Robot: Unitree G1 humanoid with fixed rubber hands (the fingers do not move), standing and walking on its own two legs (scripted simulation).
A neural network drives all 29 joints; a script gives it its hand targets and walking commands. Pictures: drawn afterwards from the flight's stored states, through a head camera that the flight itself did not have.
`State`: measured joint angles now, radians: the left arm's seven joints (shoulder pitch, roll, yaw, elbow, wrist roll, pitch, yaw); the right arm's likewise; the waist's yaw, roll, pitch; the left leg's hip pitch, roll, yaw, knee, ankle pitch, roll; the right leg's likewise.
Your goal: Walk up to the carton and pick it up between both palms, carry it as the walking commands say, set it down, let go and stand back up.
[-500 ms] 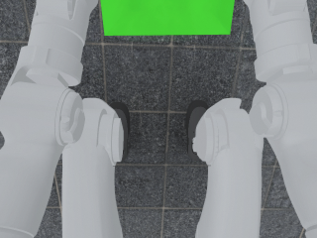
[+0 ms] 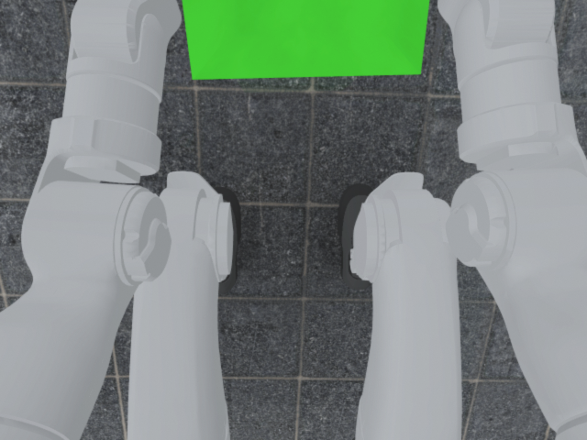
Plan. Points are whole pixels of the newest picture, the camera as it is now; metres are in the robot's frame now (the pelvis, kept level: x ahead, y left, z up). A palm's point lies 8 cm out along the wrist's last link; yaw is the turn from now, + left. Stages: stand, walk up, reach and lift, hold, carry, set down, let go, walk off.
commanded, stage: reach and lift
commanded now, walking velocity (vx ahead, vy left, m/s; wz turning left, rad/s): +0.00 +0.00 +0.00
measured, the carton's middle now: out of the picture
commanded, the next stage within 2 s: none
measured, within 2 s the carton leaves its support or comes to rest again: neither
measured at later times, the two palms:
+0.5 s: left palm out of the picture +0.53 +0.14 -0.09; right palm out of the picture +0.54 -0.17 -0.08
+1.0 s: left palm out of the picture +0.51 +0.14 -0.02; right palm out of the picture +0.52 -0.16 -0.01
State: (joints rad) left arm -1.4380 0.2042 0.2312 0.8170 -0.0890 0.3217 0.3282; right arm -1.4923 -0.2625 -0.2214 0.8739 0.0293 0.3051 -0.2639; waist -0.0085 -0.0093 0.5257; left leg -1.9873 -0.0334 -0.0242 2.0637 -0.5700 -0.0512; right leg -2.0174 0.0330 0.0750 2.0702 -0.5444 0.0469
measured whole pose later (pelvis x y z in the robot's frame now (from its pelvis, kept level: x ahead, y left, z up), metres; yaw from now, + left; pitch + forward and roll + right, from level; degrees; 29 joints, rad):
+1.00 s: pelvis -0.02 +0.00 +0.09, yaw -1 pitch +23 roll +1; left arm -1.30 0.12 0.34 0.60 0.01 0.44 0.30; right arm -1.35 -0.16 -0.29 0.65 -0.04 0.43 -0.27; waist 0.00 -0.01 0.52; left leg -1.68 -0.03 -0.02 1.77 -0.48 -0.04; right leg -1.71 0.04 0.08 1.77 -0.46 0.05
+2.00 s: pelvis -0.01 +0.00 +0.19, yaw -1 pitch +13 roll +1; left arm -1.07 0.05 0.31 0.52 0.03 0.46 0.30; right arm -1.12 -0.08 -0.29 0.56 -0.06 0.44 -0.27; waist 0.00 0.00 0.52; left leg -1.21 -0.03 -0.04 1.40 -0.41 -0.04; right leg -1.23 0.03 0.07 1.40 -0.40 0.04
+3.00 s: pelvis +0.06 +0.00 +0.32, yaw +0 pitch +15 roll +0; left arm -0.63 -0.14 0.43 0.66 0.28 0.46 0.17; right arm -0.65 0.11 -0.43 0.67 -0.31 0.45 -0.15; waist 0.00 0.00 -0.10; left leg -0.77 -0.01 -0.06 0.75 -0.24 -0.02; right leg -0.77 0.01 0.06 0.74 -0.23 0.02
